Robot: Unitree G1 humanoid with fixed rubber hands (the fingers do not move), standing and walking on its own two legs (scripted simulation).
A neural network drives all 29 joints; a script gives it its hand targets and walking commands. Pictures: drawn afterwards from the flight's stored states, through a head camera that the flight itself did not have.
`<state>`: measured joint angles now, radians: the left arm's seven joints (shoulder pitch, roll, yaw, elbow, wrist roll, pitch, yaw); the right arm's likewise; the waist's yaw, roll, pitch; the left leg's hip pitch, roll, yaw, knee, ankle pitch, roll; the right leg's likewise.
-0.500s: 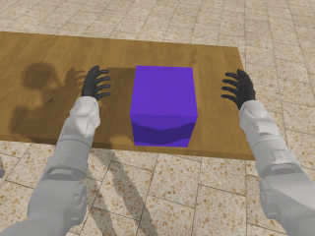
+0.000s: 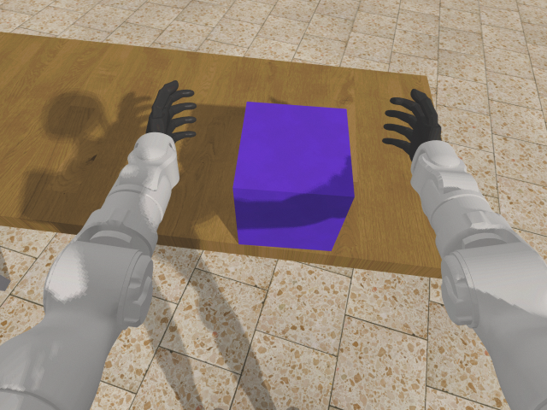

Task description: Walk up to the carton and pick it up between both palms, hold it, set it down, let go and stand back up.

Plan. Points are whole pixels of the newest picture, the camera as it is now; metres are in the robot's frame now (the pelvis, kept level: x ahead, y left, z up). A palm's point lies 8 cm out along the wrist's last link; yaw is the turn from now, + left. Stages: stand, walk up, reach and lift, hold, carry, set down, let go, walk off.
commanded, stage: reach and lift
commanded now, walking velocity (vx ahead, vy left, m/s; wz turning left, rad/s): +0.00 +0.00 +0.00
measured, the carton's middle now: (290, 179) +0.48 -0.01 +0.00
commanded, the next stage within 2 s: none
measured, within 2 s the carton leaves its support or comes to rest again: neither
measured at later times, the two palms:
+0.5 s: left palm (185, 182) +0.44 +0.16 +0.02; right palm (394, 195) +0.44 -0.19 +0.01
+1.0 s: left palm (208, 179) +0.45 +0.12 +0.03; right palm (370, 187) +0.45 -0.14 +0.03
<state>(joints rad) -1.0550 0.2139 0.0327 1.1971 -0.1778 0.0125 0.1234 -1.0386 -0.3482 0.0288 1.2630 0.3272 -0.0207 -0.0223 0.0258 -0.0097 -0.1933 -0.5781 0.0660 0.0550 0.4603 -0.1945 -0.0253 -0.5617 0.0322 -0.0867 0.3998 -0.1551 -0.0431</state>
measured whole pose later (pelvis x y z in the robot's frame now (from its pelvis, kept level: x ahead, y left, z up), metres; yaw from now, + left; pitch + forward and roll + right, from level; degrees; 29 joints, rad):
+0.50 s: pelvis -0.02 +0.00 -0.02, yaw +0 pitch +29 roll -1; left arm -1.04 0.15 0.01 1.39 -0.21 -0.32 0.13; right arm -0.95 -0.27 -0.03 1.28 0.23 -0.25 -0.04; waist 0.02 0.02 -0.27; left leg -0.90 0.07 0.05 0.63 -0.23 -0.02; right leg -0.89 0.02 -0.09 0.57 -0.19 -0.04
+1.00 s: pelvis -0.01 +0.00 -0.01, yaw +0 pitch +23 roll +0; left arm -1.01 0.02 0.30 1.28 0.14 -0.30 0.16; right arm -0.96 -0.07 -0.34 1.19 -0.10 -0.24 -0.11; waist 0.00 0.00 -0.16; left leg -0.73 0.06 0.05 0.52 -0.20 -0.02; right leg -0.73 0.02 -0.09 0.49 -0.17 -0.04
